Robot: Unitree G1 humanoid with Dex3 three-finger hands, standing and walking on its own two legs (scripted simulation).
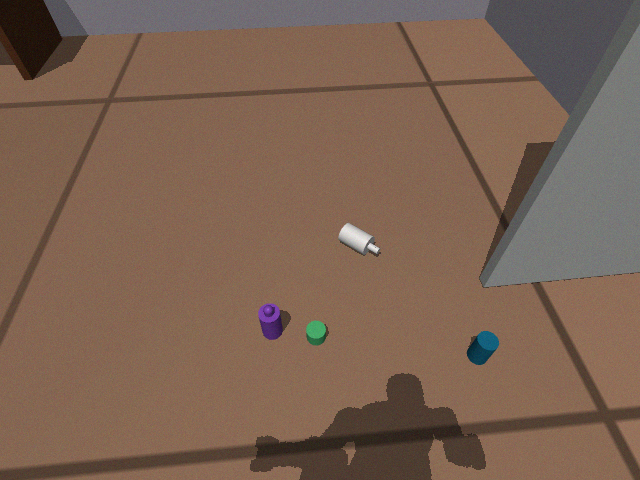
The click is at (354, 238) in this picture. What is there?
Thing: lying bottle
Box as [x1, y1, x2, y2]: [338, 223, 379, 254]
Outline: 341,229 338,236 339,240 363,254 366,253 369,249 375,253 379,251 379,248 372,243 374,239 373,236 349,223 345,224
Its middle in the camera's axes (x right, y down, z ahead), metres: +0.17 +0.00 +1.57
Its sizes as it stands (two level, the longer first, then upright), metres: 0.167 0.083 0.083
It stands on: the floor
